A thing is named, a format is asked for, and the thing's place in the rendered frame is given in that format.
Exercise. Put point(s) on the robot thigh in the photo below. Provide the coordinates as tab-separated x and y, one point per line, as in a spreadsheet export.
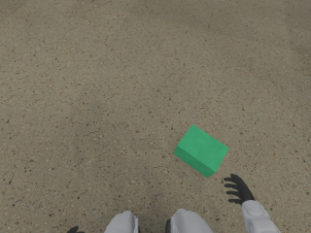
189	222
123	223

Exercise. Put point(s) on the carton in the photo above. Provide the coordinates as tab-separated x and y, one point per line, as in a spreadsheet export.
201	151

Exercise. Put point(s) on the right robot thigh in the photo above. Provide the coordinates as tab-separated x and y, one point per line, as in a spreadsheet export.
189	222

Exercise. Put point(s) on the right robot hand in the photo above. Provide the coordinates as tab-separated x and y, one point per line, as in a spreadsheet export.
244	193

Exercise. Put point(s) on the right robot forearm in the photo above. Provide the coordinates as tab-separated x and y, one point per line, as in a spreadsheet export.
256	218

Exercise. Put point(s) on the left robot thigh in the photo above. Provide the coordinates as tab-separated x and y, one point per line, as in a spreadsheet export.
123	223

